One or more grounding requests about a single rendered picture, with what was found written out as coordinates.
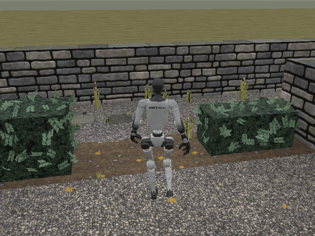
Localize robot right forearm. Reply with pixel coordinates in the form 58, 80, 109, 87
177, 120, 189, 143

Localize right robot hand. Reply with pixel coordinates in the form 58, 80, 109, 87
179, 141, 190, 155

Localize robot left shin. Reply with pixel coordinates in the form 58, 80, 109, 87
147, 161, 156, 193

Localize left robot hand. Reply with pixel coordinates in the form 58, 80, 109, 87
130, 134, 142, 143

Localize right robot upper arm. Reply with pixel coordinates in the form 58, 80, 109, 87
168, 99, 182, 127

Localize robot left forearm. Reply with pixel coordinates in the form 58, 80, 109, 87
131, 119, 139, 136

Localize right robot foot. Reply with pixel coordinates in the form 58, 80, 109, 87
166, 190, 173, 197

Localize left robot upper arm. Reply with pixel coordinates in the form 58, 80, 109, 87
134, 99, 148, 126

